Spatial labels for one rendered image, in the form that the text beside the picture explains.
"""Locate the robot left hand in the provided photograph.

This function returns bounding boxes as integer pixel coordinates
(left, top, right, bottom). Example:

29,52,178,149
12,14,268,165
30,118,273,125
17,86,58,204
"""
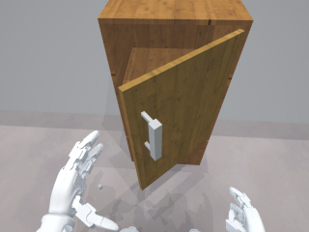
48,130,119,232

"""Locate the robot left forearm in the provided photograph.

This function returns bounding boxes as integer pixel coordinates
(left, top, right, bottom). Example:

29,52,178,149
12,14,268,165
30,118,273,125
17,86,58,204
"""
37,213,75,232

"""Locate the handle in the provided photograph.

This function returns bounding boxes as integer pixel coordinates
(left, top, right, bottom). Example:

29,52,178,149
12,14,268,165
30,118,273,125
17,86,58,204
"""
141,111,162,160

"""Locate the cupboard door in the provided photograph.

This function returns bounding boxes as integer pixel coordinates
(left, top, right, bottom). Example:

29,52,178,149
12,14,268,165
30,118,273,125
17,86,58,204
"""
118,29,245,190

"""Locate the robot right hand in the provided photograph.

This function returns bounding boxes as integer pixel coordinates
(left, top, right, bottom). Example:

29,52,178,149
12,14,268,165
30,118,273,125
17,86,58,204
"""
225,187,266,232

